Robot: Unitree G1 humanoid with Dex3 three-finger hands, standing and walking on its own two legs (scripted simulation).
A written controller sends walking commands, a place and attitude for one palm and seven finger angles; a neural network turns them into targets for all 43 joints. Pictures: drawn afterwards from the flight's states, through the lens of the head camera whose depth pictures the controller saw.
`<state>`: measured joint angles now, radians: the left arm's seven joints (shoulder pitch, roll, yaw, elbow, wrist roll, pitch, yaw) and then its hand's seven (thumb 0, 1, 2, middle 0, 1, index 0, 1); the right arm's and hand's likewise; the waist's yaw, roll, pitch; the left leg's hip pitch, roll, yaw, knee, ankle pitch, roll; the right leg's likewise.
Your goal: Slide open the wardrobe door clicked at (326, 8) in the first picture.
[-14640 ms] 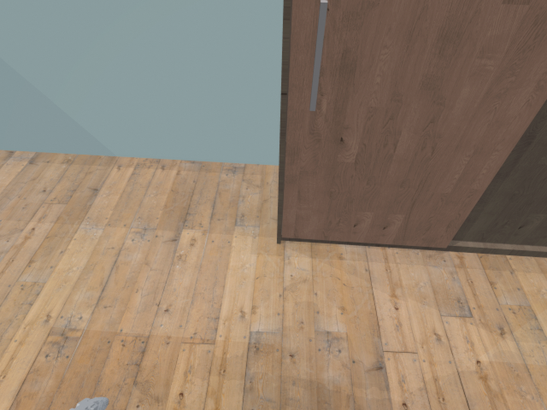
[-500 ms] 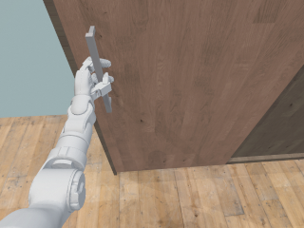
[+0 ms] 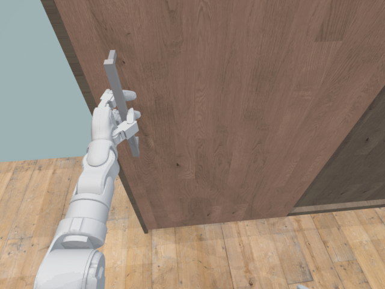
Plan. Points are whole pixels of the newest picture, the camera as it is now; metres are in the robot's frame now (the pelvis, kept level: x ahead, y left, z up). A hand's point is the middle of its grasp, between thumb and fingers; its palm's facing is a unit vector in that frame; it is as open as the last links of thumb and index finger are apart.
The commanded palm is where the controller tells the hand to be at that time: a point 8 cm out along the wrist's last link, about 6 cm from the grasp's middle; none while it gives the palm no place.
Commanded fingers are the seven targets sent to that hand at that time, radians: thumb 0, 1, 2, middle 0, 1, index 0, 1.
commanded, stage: tug the door sideways, standing still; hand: left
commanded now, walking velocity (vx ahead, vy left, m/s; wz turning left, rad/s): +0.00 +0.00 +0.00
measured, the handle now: (126, 111) +0.49 +0.15 +0.11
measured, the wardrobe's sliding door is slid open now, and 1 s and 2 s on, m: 0.00 0.03 0.14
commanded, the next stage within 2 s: step sideways, sliding the door along in 0.70 s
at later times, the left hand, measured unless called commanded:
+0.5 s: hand (136, 122) +0.43 +0.12 +0.13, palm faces +0.15 -0.99 -0.03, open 5.5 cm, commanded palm +0.40 +0.12 +0.12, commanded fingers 0.00 0.90 0.90 -0.45 -1.40 -0.45 -1.40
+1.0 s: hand (147, 123) +0.43 +0.09 +0.12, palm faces +0.03 -0.99 -0.10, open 5.7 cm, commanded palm +0.41 +0.13 +0.12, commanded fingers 0.00 0.90 0.90 -0.45 -1.40 -0.45 -1.40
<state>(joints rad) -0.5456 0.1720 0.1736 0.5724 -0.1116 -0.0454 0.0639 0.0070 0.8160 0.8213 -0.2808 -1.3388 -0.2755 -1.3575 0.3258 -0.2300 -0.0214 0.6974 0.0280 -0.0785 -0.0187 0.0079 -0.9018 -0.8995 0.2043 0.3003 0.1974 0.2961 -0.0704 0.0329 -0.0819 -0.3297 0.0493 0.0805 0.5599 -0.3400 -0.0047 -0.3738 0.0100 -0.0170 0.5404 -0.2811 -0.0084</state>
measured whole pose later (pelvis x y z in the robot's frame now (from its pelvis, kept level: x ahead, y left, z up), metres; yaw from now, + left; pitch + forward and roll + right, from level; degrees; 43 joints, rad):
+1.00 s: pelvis -0.02 +0.00 -0.01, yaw +2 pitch +3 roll +0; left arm -0.81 0.18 0.03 0.86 -0.10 -0.12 0.09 0.00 0.76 0.84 -0.38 -1.30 -0.32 -1.40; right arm 0.29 -0.23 0.00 0.75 0.01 -0.08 -0.10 0.01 -0.90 -0.90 0.20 0.30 0.20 0.30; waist -0.05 0.02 0.02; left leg -0.35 0.03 0.04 0.65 -0.36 0.00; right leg -0.39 -0.01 -0.04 0.65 -0.32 -0.01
